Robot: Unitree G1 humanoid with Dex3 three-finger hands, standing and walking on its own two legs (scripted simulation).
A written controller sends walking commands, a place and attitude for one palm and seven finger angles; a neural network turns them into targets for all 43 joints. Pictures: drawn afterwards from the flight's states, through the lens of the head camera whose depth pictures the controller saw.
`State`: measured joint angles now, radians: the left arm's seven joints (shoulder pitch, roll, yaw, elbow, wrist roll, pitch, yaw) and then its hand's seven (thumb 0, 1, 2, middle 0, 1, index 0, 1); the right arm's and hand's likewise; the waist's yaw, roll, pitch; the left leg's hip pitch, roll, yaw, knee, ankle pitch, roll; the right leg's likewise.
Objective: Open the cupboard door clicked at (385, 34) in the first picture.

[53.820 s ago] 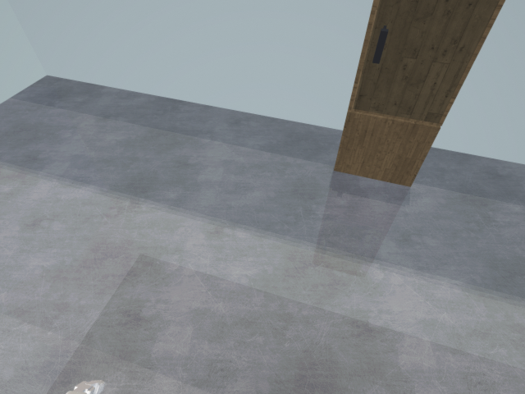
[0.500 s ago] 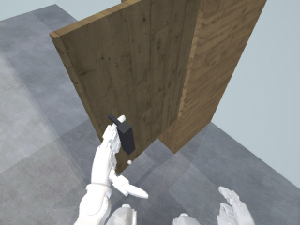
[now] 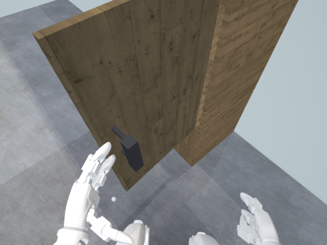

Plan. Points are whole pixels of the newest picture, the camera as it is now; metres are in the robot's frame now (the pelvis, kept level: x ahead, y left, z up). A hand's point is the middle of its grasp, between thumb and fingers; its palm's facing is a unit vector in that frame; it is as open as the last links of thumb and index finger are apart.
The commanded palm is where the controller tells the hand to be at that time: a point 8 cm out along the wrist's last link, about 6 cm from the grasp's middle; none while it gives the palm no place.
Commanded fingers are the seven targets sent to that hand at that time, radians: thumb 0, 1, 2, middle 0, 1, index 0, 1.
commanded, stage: slide the hand sideways off the handle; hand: left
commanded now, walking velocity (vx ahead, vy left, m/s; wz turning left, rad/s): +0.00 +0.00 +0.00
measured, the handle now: (126, 148) +0.33 +0.11 +0.06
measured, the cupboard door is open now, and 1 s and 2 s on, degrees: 95 95 95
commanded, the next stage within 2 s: draw the hand back to the body in 0.24 s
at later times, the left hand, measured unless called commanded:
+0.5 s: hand (91, 207) +0.19 +0.15 +0.08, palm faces -0.04 -1.00 -0.06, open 16.3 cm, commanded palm +0.16 +0.22 +0.09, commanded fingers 0.00 -0.50 0.30 -0.15 -0.30 -0.15 -0.30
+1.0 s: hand (37, 194) +0.19 +0.22 +0.15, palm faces +0.16 -0.93 -0.33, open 15.3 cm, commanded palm +0.16 +0.27 +0.18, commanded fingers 0.00 -0.01 0.51 -0.17 -0.30 -0.17 -0.30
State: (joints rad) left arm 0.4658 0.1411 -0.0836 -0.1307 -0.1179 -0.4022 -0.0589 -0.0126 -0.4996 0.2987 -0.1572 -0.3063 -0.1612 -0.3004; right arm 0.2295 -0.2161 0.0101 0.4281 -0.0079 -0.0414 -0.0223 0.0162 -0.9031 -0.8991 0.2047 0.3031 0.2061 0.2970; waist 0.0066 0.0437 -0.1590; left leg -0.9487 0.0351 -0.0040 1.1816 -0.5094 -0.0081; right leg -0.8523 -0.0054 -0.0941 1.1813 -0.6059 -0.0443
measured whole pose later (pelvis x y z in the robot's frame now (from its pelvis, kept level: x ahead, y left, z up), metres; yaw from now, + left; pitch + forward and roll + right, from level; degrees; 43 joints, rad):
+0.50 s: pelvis -0.01 +0.00 +0.00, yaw +0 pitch +14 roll -1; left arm 0.54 0.21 0.05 -0.22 -0.24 -0.36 -0.19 -0.01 -0.50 0.30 -0.15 -0.30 -0.15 -0.30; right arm 0.23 -0.21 -0.01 0.45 0.02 -0.05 -0.07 0.02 -0.90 -0.90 0.20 0.30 0.21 0.30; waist 0.02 0.06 -0.16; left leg -0.94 0.04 -0.02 1.20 -0.51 -0.02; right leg -0.84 0.01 -0.11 1.19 -0.60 -0.05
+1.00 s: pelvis +0.01 +0.01 +0.06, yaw +0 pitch +6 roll -1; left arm 0.63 0.32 0.13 -0.39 -0.10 -0.08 0.03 -0.01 -0.31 0.38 -0.16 -0.30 -0.16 -0.30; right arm 0.26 -0.22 0.03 0.48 0.03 -0.07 -0.12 0.02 -0.90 -0.90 0.20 0.30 0.21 0.30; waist 0.03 0.07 -0.13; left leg -0.57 0.03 0.01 0.87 -0.41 0.01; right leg -0.46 0.01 -0.08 0.82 -0.47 -0.02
